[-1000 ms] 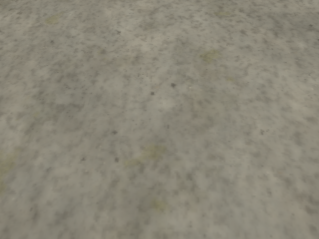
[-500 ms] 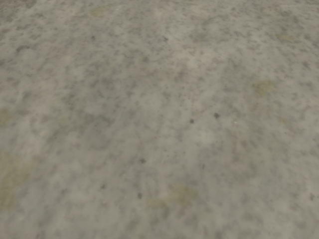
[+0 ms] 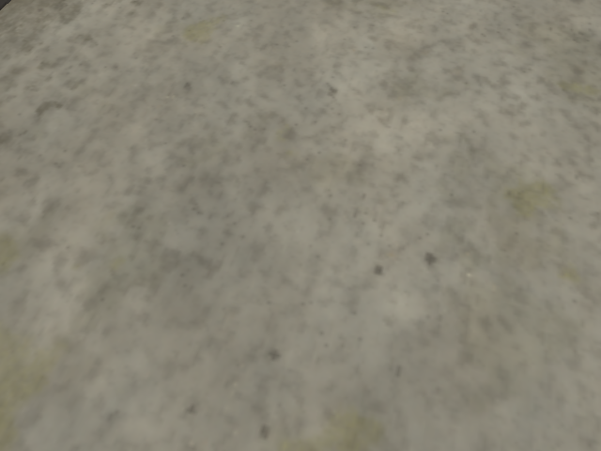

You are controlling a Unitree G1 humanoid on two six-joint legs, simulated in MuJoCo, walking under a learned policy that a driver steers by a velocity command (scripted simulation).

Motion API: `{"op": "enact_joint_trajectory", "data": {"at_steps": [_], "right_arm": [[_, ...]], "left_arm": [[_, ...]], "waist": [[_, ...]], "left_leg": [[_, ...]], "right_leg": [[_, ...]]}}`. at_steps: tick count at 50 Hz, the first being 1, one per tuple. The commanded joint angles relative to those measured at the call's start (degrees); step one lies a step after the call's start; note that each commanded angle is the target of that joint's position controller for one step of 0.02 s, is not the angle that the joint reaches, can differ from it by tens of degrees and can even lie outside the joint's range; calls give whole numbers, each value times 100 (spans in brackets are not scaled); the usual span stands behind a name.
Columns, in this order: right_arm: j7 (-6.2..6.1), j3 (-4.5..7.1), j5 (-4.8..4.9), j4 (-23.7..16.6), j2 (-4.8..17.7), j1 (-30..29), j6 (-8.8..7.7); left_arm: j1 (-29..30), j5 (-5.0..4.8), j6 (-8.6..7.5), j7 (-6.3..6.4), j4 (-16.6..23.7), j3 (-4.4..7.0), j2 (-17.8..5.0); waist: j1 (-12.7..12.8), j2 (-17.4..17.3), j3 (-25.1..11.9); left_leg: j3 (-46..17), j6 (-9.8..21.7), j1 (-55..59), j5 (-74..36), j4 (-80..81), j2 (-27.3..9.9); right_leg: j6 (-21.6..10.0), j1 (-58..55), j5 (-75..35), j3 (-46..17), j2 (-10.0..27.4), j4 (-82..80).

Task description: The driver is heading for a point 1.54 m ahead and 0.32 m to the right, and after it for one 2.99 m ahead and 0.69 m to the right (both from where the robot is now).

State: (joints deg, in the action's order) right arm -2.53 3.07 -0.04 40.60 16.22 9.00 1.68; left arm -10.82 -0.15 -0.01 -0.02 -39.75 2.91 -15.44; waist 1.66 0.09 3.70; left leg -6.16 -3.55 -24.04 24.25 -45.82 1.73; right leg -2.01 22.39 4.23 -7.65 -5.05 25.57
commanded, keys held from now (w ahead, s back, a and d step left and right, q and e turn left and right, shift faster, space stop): e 0.54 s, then no key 0.04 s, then w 0.42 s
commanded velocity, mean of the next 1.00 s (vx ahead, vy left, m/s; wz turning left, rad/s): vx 0.13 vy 0.00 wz -0.39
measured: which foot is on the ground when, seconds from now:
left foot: up 0.00-0.10, down 0.12-0.58, up 0.60-1.00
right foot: down 0.00-0.12, up 0.14-0.54, down 0.56-1.00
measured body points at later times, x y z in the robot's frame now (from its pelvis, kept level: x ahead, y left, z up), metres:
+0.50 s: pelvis +0.02 +0.02 +0.01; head +0.05 +0.02 +0.45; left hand +0.26 +0.23 -0.09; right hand +0.06 -0.28 -0.09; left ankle +0.05 +0.14 -0.73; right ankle -0.02 -0.11 -0.70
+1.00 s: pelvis +0.10 -0.03 +0.01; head +0.11 -0.03 +0.46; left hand +0.28 +0.21 -0.10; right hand +0.15 -0.34 -0.09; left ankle +0.26 +0.06 -0.71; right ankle -0.02 -0.10 -0.73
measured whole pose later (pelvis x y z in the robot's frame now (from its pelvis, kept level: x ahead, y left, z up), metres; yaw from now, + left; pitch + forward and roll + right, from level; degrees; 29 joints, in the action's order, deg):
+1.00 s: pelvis +0.10 -0.03 +0.01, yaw -25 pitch +2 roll -1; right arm 1.8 3.4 1.1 42.7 16.8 8.9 -3.7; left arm -19.9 -0.9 -2.6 -0.1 -42.4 3.1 -16.5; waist 3.2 -1.1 -1.2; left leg -0.7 -1.3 -28.9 6.6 -34.0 -3.2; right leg -1.9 2.6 15.9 -2.2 -2.0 16.4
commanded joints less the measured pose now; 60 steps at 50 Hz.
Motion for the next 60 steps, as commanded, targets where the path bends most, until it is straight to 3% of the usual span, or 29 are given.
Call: {"op": "enact_joint_trajectory", "data": {"at_steps": [1, 5, 6, 7, 8, 9, 10, 12, 15, 19, 24, 27, 28, 29, 30, 31, 32, 33, 34, 38, 42, 49, 53, 54, 55, 56, 57, 58, 60], "right_arm": [[17, 144, 10, -235, 445, 420, -101], [130, 212, 20, -160, 523, 665, -268], [108, 296, -52, -183, 837, 809, -279], [92, 410, -224, -211, 1360, 704, -237], [101, 375, -365, -349, 1202, 408, -263], [61, 271, -307, -486, 880, 33, -293], [43, 221, -193, -539, 697, -246, -308], [17, 162, -55, -555, 584, -315, -302], [-23, 180, -99, -474, 638, 38, -209], [-34, 300, -78, -398, 923, 249, -109], [88, 404, 38, -355, 1141, 134, -101], [110, 417, 208, -295, 1118, -11, -140], [129, 359, 194, -149, 920, 310, -174], [161, 233, -72, -243, 557, 382, -196], [136, 171, -177, -530, 474, 9, -208], [137, 279, -74, -521, 818, -263, -215], [187, 318, 55, -513, 884, -303, -224], [202, 341, 73, -402, 872, -251, -238], [206, 354, 33, -358, 913, -248, -251], [283, 320, 52, -177, 764, -101, -458], [320, 214, 58, -181, 547, -329, -565], [452, 115, 134, -354, 534, -712, -682], [462, 176, 138, -183, 704, -11, -742], [405, 279, 130, -1, 914, 682, -752], [354, 376, 37, 86, 1359, 1483, -769], [415, 458, 0, 189, 1738, 1884, -766], [440, 297, 73, 154, 1198, 1658, -782], [426, 216, 71, 95, 973, 1328, -770], [420, 132, -11, -1, 744, 860, -743]], "left_arm": [[278, -41, 20, 106, 503, 330, -998], [292, -129, 175, 195, 534, 356, -973], [142, -122, 186, 200, 536, 304, -796], [222, -128, 146, 192, 725, 262, -583], [99, -29, 68, 184, 702, 379, -948], [-126, -44, 73, 163, 541, 473, -1155], [-351, -69, 138, 174, 354, 495, -1126], [-472, -57, 255, 204, 259, 448, -905], [-3, -145, 269, 168, 534, 352, -728], [334, -114, 263, 59, 803, 241, -588], [316, -110, 315, -57, 926, 254, -671], [-60, -110, 348, -115, 840, 322, -686], [-262, -82, 342, -70, 778, 390, -856], [-485, -74, 321, 23, 835, 527, -1413], [-506, 73, 232, 29, 893, 541, -1686], [-766, 80, 104, -9, 808, 463, -1326], [-698, 41, 10, -17, 670, 375, -1128], [-475, -36, -42, -5, 633, 332, -984], [-308, -67, -77, 13, 609, 259, -868], [-322, 58, -249, 72, 532, 213, -857], [-490, 8, -348, 66, 354, 258, -1008], [-864, -101, -334, 5, 14, 305, -1135], [-816, -109, -272, -16, -74, 275, -1071], [-838, -58, -271, -11, -83, 198, -866], [-836, 23, -296, -1, 85, 60, -488], [-1084, -31, -407, 44, 271, 11, -313], [-905, -129, -475, 31, 206, 150, -882], [-616, -197, -517, -11, 248, 190, -1019], [-374, -82, -529, -22, 231, 171, -847]], "waist": [[-166, 924, -1015], [-371, 845, -917], [-361, 391, -951], [-209, -1227, -641], [-205, -1448, -604], [-35, -1004, -577], [80, -714, -505], [11, -635, -444], [-268, -792, -431], [-482, -931, -626], [-443, -1055, -703], [-127, -950, -759], [-87, -547, -863], [-146, 860, -1086], [11, 1720, -1175], [370, 983, -1323], [235, 876, -1044], [131, 724, -779], [79, 886, -492], [-42, 744, -277], [73, 706, -198], [239, 579, 85], [-216, 531, -173], [-523, 348, -582], [-792, -559, -1311], [-694, -2005, -1707], [-727, -1269, -1284], [-624, -964, -731], [-426, -447, -343]], "left_leg": [[100, 35, 430, -347, 481, 123], [244, 324, 1350, -1227, 2100, 65], [-344, 605, 1872, -1162, 2529, -713], [-1796, 1344, 1766, -1200, 3058, -1863], [-2396, 1874, 1285, -1703, 3181, -2485], [-1926, 1801, 1194, -1993, 3060, -2271], [-1306, 1526, 1222, -2119, 2925, -1881], [-697, 1412, 1454, -2743, 2754, -1620], [-188, 1554, 1916, -3229, 2729, -1519], [-1, 1683, 2318, -3457, 2666, -1784], [331, 1642, 2037, -3730, 2506, -1966], [644, 1241, 1793, -3459, 1902, -1886], [933, 859, 1267, -2866, 1369, -1637], [1449, 288, -104, -834, -102, -1089], [1166, -22, -1384, 1435, -1259, -368], [536, 9, -1577, 1334, -1934, -499], [421, 139, -1741, 798, -1922, -639], [417, 194, -1813, 291, -1717, -712], [427, 170, -1882, -189, -1523, -725], [486, 140, -1720, -1424, -910, -660], [490, 71, -1382, -1885, 303, -613], [528, 284, -861, -1712, 1275, -543], [796, 621, 501, -1567, 1768, -317], [694, 775, 1538, -1502, 1822, -356], [-781, 1225, 2928, -1013, 2116, -1468], [-3262, 1928, 3935, 352, 2997, -2337], [-3314, 1863, 3709, 1084, 3231, -2315], [-2598, 1681, 3228, 821, 3233, -2169], [-1680, 1554, 2469, -333, 3408, -1732]], "right_leg": [[-960, -665, 849, -1826, 1260, -953], [-606, -276, 1185, -1880, 959, -603], [-306, 246, 1872, -1567, 655, -32], [36, 1250, 2638, -314, -258, 1282], [284, 1285, 3012, -127, -89, 2732], [369, 1201, 2702, -204, 54, 3460], [465, 1213, 2380, -126, 82, 3785], [658, 1435, 1980, -15, 156, 4433], [863, 1636, 1677, 330, 333, 4010], [923, 1245, 1802, 578, 644, 2923], [639, 256, 1790, 1031, 624, 1693], [209, -662, 777, 1206, 460, 135], [-5, -1492, -33, 925, 450, -449], [-435, -2680, -2044, -669, 1636, -492], [-1667, -2650, -2248, -2055, 2832, -448], [-1847, -2541, -682, -1951, 2693, -752], [-1509, -2363, 1029, -1612, 2341, -969], [-1205, -2157, 2341, -1444, 2033, -1177], [-1100, -1983, 2602, -1393, 1926, -1407], [-1027, -1872, 1843, -951, 1700, -1760], [-1004, -1810, 1355, -639, 1700, -1804], [-1066, -1619, 1356, -609, 1943, -1624], [-813, -1452, 555, -460, 1804, -893], [-625, -1126, -71, -142, 1473, 43], [-251, -97, 457, 412, 891, 2002], [65, 1539, 2768, 430, 122, 3681], [55, 2167, 2697, -42, 423, 4390], [-50, 2406, 2175, 76, 714, 4464], [-45, 2196, 1302, 241, 1080, 4027]]}}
